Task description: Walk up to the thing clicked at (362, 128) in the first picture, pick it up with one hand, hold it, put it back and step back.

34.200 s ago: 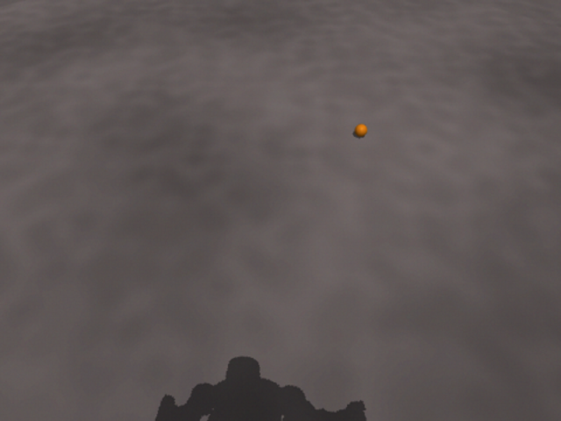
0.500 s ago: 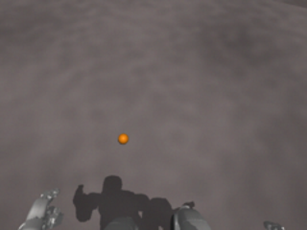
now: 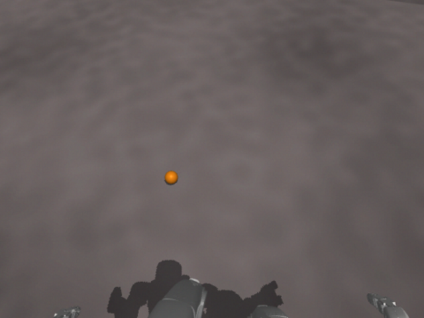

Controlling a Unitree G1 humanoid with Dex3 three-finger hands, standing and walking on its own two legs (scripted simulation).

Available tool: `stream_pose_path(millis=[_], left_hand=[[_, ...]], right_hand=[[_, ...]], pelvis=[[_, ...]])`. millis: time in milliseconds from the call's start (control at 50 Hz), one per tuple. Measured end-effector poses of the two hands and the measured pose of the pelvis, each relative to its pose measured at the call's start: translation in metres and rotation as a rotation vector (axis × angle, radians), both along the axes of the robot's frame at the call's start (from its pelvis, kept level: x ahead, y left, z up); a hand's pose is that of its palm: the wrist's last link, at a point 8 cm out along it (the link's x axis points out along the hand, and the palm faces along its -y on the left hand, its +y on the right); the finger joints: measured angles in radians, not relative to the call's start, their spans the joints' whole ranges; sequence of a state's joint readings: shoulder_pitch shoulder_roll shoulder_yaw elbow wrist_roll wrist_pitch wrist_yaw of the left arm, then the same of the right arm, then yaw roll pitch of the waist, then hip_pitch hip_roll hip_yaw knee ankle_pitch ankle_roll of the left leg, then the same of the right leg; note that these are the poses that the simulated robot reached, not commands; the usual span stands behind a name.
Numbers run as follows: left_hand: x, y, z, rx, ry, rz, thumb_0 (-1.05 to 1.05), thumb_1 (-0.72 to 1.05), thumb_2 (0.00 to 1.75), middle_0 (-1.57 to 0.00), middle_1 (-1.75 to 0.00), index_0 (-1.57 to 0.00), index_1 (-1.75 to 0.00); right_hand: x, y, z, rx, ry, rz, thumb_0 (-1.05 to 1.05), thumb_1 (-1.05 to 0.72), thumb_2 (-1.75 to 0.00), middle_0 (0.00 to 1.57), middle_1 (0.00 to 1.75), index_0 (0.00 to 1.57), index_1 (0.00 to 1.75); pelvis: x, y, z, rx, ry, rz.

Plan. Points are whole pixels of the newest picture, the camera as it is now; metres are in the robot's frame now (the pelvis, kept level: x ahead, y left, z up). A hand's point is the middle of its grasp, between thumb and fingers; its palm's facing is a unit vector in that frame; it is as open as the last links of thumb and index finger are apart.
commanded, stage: step back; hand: left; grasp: from above
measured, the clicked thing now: (171, 177) +0.78 +0.30 -0.73
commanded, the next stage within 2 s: stand in 1.72 s
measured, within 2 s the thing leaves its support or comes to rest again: neither
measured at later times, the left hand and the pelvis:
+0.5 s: hand out of the picture -0.09 +0.26 -0.15, palm faces -0.01 -0.91 -0.41, open 7.4 cm; pelvis -0.18 -0.01 -0.01, yaw +0 degrees
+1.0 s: hand out of the picture -0.26 +0.27 -0.14, palm faces +0.08 -0.92 -0.39, open 7.4 cm; pelvis -0.30 -0.02 +0.00, yaw +5 degrees
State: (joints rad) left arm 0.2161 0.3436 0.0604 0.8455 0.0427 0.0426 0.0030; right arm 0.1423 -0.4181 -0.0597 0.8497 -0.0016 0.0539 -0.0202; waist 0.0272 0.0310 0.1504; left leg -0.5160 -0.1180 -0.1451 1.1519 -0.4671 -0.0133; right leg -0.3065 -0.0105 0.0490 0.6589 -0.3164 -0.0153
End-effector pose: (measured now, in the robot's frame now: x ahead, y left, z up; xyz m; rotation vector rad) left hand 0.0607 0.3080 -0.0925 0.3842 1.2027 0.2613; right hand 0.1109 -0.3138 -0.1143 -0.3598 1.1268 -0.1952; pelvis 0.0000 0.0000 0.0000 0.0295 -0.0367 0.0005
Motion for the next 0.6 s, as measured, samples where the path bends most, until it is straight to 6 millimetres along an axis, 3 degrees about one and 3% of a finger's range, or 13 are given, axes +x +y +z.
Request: stream_pose_path(millis=[100, 180, 280, 420, 520, 600], left_hand=[[-0.011, 0.007, 0.003, 0.023, -0.073, -0.007, 0.01, 0.90, 0.90, -0.21, -0.30, -0.21, -0.30], [-0.024, 0.019, -0.008, 0.013, -0.132, -0.003, 0.01, 0.90, 0.90, -0.21, -0.30, -0.21, -0.30], [-0.057, 0.021, -0.013, -0.010, -0.102, 0.014, 0.01, 0.91, 0.90, -0.21, -0.30, -0.21, -0.30], [-0.117, 0.010, -0.013, -0.027, -0.054, 0.002, 0.01, 0.91, 0.90, -0.21, -0.30, -0.21, -0.30], [-0.167, -0.007, -0.018, -0.002, -0.013, -0.020, 0.01, 0.91, 0.90, -0.21, -0.30, -0.21, -0.30], [-0.213, -0.021, -0.009, -0.006, 0.010, -0.011, 0.01, 0.91, 0.90, -0.21, -0.30, -0.21, -0.30]], right_hand=[[-0.053, 0.000, -0.006, -0.021, 0.099, 0.026, 0.01, -0.91, -0.90, 0.20, 0.30, 0.20, 0.30], [-0.088, 0.008, -0.009, -0.043, 0.137, 0.052, 0.01, -0.91, -0.90, 0.20, 0.30, 0.20, 0.30], [-0.126, 0.018, 0.004, -0.031, 0.124, 0.053, 0.01, -0.91, -0.90, 0.20, 0.30, 0.21, 0.30], [-0.148, 0.010, 0.016, -0.039, 0.036, 0.057, 0.01, -0.90, -0.90, 0.21, 0.30, 0.21, 0.30], [-0.166, -0.009, 0.003, -0.018, -0.030, 0.053, 0.01, -0.90, -0.90, 0.21, 0.30, 0.21, 0.30], [-0.196, -0.016, -0.001, 0.000, -0.020, 0.022, 0.01, -0.91, -0.90, 0.20, 0.30, 0.21, 0.30]], pelvis=[[-0.033, 0.001, -0.002, -0.007, 0.012, 0.047], [-0.065, 0.008, -0.011, -0.010, 0.008, 0.087], [-0.100, 0.009, -0.004, -0.024, -0.009, 0.073], [-0.146, -0.001, 0.002, -0.043, 0.009, 0.031], [-0.187, -0.016, -0.010, -0.041, 0.006, -0.010], [-0.215, -0.024, -0.005, -0.027, -0.005, -0.008]])
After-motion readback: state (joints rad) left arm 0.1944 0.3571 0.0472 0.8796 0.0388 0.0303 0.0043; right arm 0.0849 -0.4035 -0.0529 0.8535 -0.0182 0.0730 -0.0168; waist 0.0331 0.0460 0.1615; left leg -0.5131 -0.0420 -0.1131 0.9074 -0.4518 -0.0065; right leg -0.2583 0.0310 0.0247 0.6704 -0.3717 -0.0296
